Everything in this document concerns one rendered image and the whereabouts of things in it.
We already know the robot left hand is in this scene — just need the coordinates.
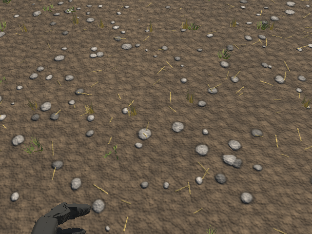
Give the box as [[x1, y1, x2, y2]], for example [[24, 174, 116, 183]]
[[30, 202, 91, 234]]

